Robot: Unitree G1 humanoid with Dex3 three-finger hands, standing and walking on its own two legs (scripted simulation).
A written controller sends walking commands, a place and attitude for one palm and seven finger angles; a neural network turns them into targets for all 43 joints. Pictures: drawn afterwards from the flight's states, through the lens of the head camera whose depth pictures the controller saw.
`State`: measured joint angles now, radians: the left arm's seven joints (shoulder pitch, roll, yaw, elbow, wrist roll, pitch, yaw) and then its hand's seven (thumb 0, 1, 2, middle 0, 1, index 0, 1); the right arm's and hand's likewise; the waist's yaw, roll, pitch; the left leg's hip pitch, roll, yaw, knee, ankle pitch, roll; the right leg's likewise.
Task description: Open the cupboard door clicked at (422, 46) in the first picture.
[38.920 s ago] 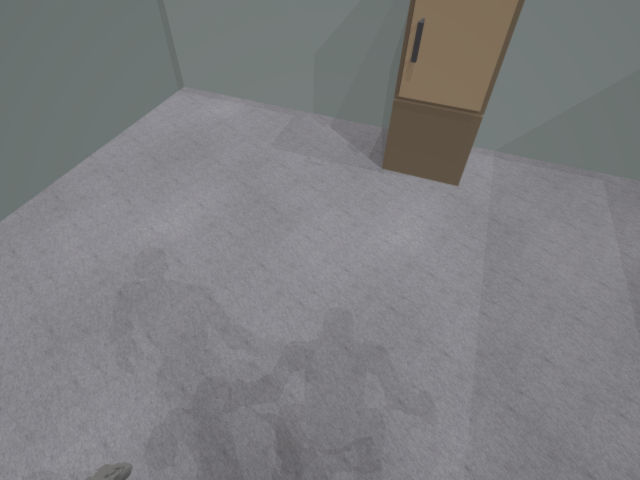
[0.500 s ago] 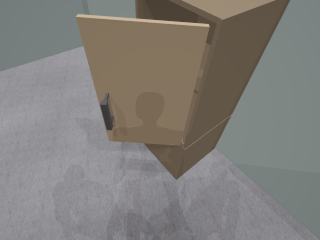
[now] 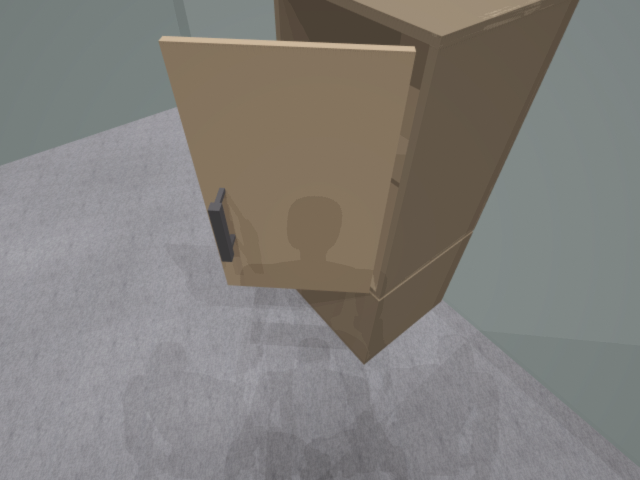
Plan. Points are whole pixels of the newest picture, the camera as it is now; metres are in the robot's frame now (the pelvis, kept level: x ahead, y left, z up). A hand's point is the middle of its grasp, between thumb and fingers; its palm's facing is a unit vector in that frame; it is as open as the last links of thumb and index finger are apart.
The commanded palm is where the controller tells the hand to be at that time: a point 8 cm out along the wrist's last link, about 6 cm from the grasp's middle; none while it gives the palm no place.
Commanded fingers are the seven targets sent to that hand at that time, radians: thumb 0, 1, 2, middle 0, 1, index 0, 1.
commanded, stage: look again from close up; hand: left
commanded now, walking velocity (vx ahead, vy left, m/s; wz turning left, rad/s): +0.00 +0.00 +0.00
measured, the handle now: (224, 225) +0.57 +0.23 -0.09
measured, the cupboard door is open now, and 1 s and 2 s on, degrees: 48 48 48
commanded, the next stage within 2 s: shuffle to correct the standing spot in 0.22 s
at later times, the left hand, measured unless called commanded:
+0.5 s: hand out of the picture -0.06 +0.15 -0.17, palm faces +0.06 -0.99 -0.15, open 7.4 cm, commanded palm none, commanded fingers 0.00 0.90 0.90 -0.20 -0.30 -0.20 -0.30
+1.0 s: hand out of the picture +0.13 +0.19 -0.16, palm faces +0.07 -0.97 -0.21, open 7.3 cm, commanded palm none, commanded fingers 0.00 0.90 0.90 -0.20 -0.30 -0.20 -0.30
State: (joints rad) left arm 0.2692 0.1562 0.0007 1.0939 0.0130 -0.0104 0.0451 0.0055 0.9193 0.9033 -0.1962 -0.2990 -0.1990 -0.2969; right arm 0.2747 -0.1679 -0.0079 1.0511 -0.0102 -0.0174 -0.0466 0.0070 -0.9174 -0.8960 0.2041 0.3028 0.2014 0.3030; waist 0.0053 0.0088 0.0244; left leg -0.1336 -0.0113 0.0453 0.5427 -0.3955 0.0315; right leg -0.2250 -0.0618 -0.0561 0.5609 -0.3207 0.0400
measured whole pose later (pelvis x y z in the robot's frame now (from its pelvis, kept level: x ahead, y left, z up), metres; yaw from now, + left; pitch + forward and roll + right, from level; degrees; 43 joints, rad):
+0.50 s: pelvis -0.04 -0.01 +0.00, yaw +0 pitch -2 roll +0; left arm 0.36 0.14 0.01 1.08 0.02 0.01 0.02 0.00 0.91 0.90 -0.20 -0.30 -0.20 -0.30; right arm 0.37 -0.14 0.01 1.10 -0.02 0.01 -0.01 0.00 -0.91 -0.90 0.20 0.30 0.20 0.30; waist 0.02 -0.01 0.01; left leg -0.17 0.00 0.04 0.54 -0.35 0.03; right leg -0.24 -0.05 -0.06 0.53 -0.27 0.01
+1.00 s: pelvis +0.04 +0.01 +0.00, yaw +4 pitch -1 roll +0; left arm 0.14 0.16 0.03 0.98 0.01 -0.04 0.03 0.01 0.94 0.90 -0.19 -0.30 -0.20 -0.30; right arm 0.44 -0.09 0.00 1.14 0.01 -0.03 -0.05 0.00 -0.90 -0.90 0.21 0.30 0.20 0.30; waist -0.04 0.02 0.07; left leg -0.16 -0.04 0.01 0.69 -0.51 0.02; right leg -0.33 -0.03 -0.12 0.61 -0.25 -0.05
